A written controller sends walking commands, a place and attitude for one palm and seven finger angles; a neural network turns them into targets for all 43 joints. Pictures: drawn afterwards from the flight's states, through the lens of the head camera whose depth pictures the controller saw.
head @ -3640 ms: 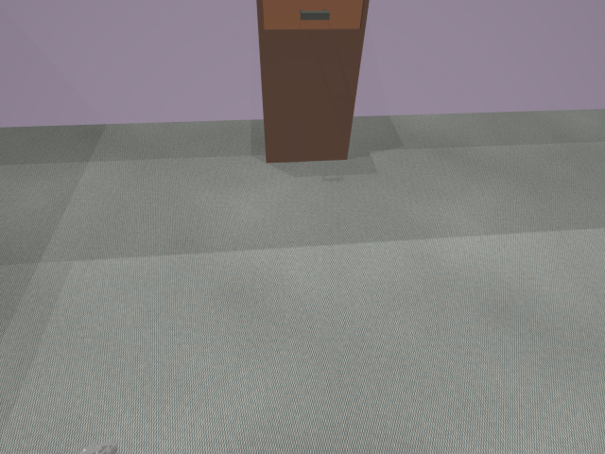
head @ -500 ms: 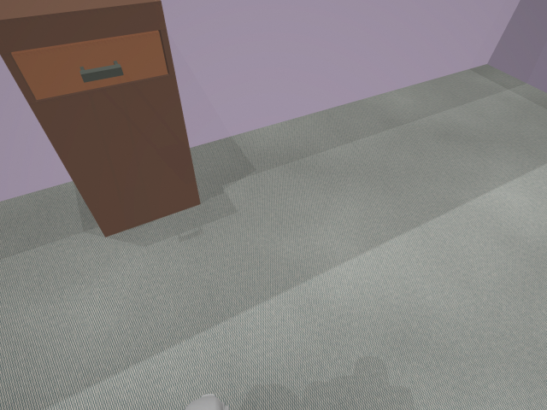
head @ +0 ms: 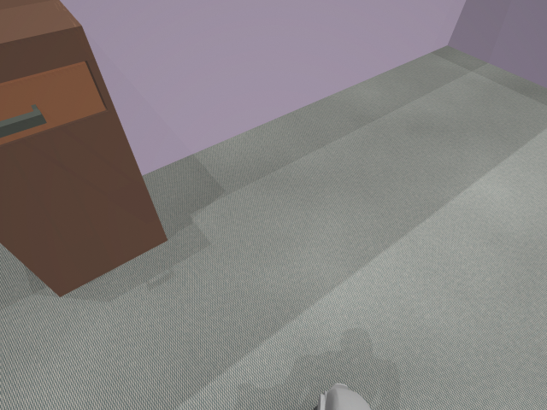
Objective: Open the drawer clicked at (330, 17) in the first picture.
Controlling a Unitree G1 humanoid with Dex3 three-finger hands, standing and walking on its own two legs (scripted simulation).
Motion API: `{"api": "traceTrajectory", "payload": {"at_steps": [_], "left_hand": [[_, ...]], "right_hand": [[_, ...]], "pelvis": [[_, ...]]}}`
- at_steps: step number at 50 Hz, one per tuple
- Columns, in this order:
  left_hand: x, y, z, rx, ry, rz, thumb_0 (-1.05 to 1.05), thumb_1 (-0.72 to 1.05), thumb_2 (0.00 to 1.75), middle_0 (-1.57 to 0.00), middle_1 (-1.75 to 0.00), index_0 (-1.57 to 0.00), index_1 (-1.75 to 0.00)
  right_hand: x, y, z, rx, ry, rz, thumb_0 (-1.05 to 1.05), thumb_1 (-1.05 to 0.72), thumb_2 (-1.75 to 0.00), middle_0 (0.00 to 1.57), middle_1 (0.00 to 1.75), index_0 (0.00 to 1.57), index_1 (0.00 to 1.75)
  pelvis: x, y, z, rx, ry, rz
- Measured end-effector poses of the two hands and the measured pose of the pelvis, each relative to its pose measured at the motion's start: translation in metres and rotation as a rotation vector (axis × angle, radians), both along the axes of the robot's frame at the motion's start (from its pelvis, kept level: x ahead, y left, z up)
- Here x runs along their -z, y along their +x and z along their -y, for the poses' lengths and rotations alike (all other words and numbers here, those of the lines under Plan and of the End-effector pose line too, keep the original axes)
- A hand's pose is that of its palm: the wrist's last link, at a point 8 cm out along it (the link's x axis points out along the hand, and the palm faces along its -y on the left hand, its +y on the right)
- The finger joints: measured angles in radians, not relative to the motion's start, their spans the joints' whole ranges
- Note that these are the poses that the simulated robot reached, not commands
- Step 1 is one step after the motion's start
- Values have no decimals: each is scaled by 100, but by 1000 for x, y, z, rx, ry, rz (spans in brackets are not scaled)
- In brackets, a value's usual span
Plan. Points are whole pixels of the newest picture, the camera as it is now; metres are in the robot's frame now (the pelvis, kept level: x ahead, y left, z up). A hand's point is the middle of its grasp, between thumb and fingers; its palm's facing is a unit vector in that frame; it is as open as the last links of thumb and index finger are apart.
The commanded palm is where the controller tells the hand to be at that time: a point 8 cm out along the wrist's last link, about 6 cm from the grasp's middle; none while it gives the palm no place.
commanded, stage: walk to a spot facing it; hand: left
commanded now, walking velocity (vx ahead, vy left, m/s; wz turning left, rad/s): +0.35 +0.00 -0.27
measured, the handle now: (15, 119) +0.72 +0.65 -0.02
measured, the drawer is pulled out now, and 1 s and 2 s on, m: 0.00 0.00 0.00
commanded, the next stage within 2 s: turn to face it in 0.18 s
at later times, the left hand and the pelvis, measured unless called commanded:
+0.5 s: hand (199, 374) +0.21 +0.14 -0.18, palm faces +0.11 -0.98 -0.18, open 7.3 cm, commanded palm none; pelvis +0.19 -0.03 +0.00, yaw +4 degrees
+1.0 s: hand (159, 325) +0.29 +0.23 -0.16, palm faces +0.36 -0.89 -0.27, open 7.4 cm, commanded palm none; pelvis +0.25 -0.02 +0.00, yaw +20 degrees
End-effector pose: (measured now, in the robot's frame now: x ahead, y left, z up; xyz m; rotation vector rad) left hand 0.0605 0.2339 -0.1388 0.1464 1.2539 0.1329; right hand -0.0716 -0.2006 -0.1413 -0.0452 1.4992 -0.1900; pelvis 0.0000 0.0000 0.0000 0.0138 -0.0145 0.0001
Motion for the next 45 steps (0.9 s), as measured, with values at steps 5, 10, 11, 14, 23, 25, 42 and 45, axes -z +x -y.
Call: {"api": "traceTrajectory", "payload": {"at_steps": [5,10,11,14,23,25,42,45], "left_hand": [[4,98,26,94,32,78,1,92,89,-20,-30,-19,-30],[5,145,49,76,35,142,0,91,89,-20,-30,-20,-30],[4,147,53,70,32,132,0,91,89,-20,-30,-20,-30],[-3,151,55,29,44,107,-1,94,89,-20,-30,-20,-30],[3,145,47,-56,13,-2,-1,94,89,-20,-30,-20,-30],[11,141,44,-95,-7,-30,0,93,89,-20,-30,-20,-30],[10,175,-31,-290,44,-6,1,91,89,-20,-30,-20,-30],[1,188,-37,-310,73,36,1,91,89,-20,-30,-20,-30]], "right_hand": [[15,1,6,80,49,-129,0,-91,-90,20,30,20,30],[25,56,34,75,49,-135,1,-91,-90,20,30,20,30],[24,75,41,64,37,-104,1,-91,-90,20,30,20,30],[19,141,60,28,-1,16,1,-91,-90,20,30,20,30],[-2,310,74,-124,-64,254,0,-93,-90,19,30,19,30],[-5,340,68,-172,-71,272,0,-93,-90,19,30,19,30],[-18,449,11,-390,-85,307,0,-91,-90,20,30,20,30],[-17,454,12,-406,-71,294,0,-91,-90,20,30,20,30]], "pelvis": [[16,54,23,31,7,-1],[21,95,43,30,-3,13],[18,102,45,30,-7,13],[9,123,49,23,-15,4],[2,182,41,-44,-36,7],[4,193,35,-68,-42,13],[5,241,-2,-248,-59,-23],[3,247,2,-285,-60,-30]]}}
